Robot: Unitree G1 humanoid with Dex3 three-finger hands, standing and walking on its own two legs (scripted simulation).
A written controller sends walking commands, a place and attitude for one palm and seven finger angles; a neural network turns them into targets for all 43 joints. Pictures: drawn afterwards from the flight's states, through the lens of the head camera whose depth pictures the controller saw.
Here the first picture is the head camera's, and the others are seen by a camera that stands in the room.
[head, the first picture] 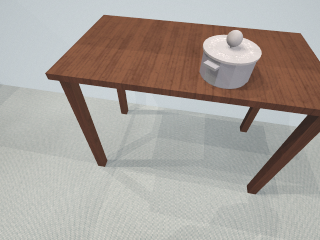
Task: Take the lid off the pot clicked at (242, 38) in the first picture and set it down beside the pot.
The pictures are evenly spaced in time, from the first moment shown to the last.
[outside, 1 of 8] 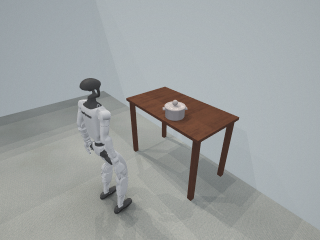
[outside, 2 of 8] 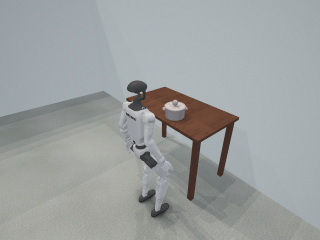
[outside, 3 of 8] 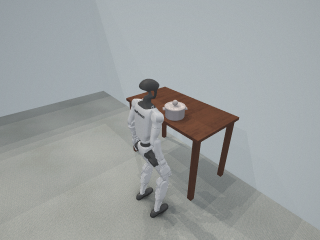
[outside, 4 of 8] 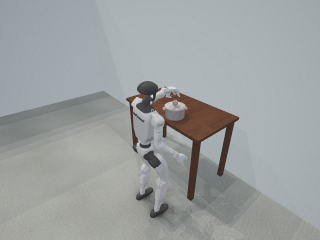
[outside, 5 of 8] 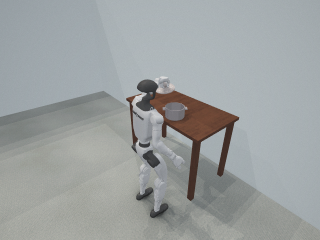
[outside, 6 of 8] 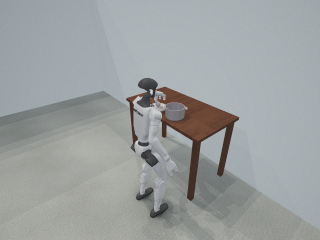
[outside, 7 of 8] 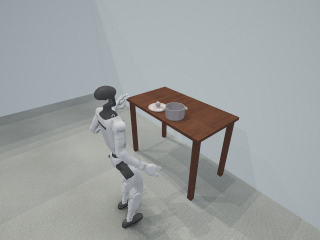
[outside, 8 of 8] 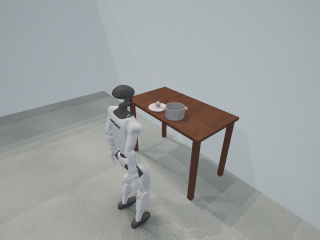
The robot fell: no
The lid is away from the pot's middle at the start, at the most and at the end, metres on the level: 0.00 0.26 0.25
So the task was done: yes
